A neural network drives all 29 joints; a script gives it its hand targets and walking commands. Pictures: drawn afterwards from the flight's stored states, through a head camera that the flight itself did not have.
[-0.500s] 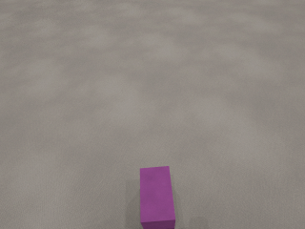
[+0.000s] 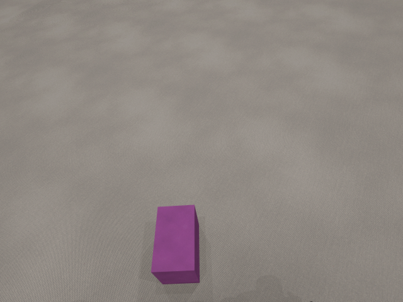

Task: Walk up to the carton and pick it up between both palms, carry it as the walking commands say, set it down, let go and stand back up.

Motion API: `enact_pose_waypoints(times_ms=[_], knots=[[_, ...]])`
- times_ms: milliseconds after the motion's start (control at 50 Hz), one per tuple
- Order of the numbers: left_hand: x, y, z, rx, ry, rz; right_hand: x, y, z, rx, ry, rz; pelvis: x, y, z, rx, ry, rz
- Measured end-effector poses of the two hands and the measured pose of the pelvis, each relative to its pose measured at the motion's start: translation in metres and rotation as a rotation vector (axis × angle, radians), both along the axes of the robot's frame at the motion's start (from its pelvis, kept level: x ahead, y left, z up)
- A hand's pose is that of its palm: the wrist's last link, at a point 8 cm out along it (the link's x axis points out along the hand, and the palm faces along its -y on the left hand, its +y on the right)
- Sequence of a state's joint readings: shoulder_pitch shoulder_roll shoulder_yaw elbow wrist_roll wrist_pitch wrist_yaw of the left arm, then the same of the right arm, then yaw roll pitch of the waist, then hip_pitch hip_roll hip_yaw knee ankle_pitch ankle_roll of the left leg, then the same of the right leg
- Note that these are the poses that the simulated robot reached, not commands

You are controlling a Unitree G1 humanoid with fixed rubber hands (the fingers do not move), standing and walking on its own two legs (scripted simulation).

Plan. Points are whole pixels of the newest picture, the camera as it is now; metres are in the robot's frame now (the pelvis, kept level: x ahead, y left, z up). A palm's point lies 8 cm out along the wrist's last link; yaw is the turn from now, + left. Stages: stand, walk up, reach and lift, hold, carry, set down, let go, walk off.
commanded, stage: walk up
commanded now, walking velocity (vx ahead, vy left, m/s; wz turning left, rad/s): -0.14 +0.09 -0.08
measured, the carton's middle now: (178, 244) +0.48 +0.11 -0.67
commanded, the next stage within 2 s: none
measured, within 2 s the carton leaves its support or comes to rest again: neither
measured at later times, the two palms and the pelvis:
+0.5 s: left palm out of the picture -0.04 +0.20 -0.13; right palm out of the picture -0.02 -0.31 -0.14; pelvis -0.09 -0.05 -0.01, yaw -4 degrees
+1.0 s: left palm out of the picture -0.06 +0.23 -0.14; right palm out of the picture -0.15 -0.27 -0.13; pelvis -0.13 -0.01 -0.01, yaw -8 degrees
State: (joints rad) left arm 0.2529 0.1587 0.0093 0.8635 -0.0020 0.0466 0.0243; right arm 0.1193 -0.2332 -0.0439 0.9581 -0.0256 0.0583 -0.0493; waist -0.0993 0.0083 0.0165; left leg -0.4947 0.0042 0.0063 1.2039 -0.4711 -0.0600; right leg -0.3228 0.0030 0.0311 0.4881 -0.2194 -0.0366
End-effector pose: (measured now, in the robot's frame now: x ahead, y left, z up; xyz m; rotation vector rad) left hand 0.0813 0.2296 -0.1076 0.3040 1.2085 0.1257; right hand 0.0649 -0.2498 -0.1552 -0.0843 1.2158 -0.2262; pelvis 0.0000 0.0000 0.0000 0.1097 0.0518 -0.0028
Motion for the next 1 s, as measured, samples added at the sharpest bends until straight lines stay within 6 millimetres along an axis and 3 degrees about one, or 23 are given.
enact_pose_waypoints(times_ms=[60, 120, 160, 200, 240, 320, 420, 560, 680, 800, 900, 1000], knots=[[-0.010, -0.008, 0.007, -0.001, 0.015, 0.002, -0.023, -0.009, 0.011, -0.003, 0.052, -0.003, -0.009, -0.008, 0.011, -0.001, 0.039, 0.002], [-0.026, -0.013, 0.005, -0.008, 0.045, 0.006, -0.068, -0.023, 0.024, -0.030, 0.122, -0.046, -0.022, -0.016, 0.017, -0.020, 0.029, -0.014], [-0.035, -0.008, -0.008, -0.005, 0.027, 0.020, -0.102, -0.031, 0.017, -0.059, 0.172, -0.048, -0.030, -0.020, 0.004, -0.069, 0.005, 0.008], [-0.049, 0.001, -0.029, 0.007, -0.015, 0.077, -0.122, -0.035, -0.004, -0.073, 0.226, -0.006, -0.035, -0.025, -0.020, -0.090, -0.021, 0.060], [-0.067, 0.001, -0.040, 0.019, -0.009, 0.096, -0.114, -0.043, -0.015, -0.076, 0.197, -0.005, -0.037, -0.033, -0.031, -0.058, -0.041, 0.009], [-0.088, -0.019, -0.048, 0.023, 0.042, 0.051, -0.069, -0.061, -0.023, -0.068, -0.015, -0.031, -0.047, -0.049, -0.041, -0.050, -0.060, -0.082], [-0.105, -0.031, -0.032, 0.006, 0.028, 0.045, -0.067, -0.066, -0.002, -0.068, -0.065, -0.005, -0.072, -0.055, -0.025, -0.053, -0.059, -0.071], [-0.138, -0.021, -0.016, 0.002, 0.053, 0.040, -0.109, -0.054, 0.014, -0.059, -0.004, 0.000, -0.102, -0.044, -0.005, -0.066, -0.010, -0.065], [-0.155, 0.001, -0.027, -0.031, 0.038, 0.036, -0.149, -0.031, 0.017, -0.081, 0.016, -0.012, -0.122, -0.018, -0.009, -0.107, -0.023, -0.066], [-0.152, 0.016, -0.031, -0.087, -0.035, 0.045, -0.196, -0.014, 0.031, -0.123, 0.059, -0.019, -0.128, 0.001, -0.005, -0.139, -0.066, -0.054], [-0.149, 0.013, -0.032, -0.099, -0.014, 0.000, -0.197, -0.015, 0.035, -0.129, 0.030, -0.047, -0.132, 0.002, -0.003, -0.127, -0.045, -0.096], [-0.141, 0.005, -0.029, -0.068, 0.001, -0.045, -0.211, -0.018, 0.021, -0.089, 0.051, -0.082, -0.131, -0.007, -0.008, -0.106, -0.037, -0.138]])
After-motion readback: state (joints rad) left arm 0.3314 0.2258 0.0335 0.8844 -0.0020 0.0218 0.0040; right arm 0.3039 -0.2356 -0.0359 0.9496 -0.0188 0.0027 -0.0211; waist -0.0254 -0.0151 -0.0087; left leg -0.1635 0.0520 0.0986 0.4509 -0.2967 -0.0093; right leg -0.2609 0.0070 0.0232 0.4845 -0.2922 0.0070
